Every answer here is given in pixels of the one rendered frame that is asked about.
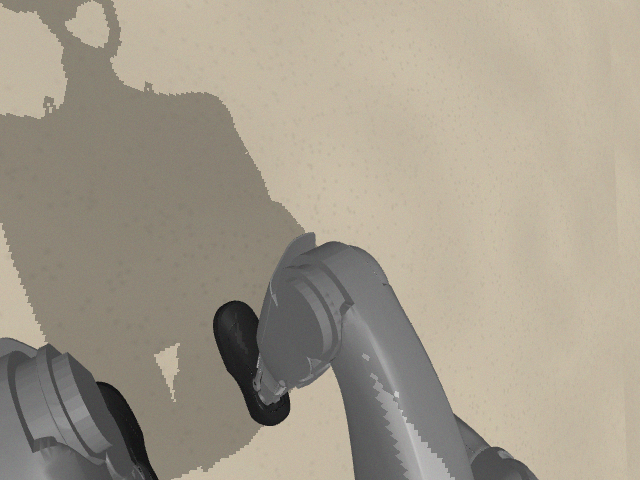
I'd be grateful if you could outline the right robot foot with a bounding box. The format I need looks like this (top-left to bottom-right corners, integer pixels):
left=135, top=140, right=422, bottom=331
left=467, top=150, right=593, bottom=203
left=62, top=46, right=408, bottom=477
left=213, top=301, right=290, bottom=426

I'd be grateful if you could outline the right robot hand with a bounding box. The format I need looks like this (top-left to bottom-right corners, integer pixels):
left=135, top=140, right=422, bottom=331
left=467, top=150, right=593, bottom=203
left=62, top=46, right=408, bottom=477
left=453, top=413, right=491, bottom=465

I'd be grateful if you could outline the left robot foot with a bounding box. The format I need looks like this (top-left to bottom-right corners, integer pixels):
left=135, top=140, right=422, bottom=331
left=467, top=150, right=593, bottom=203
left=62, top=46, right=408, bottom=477
left=96, top=382, right=159, bottom=480

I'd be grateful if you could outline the right robot arm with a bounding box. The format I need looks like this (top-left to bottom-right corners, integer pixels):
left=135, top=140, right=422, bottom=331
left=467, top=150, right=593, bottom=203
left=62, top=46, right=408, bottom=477
left=471, top=447, right=539, bottom=480

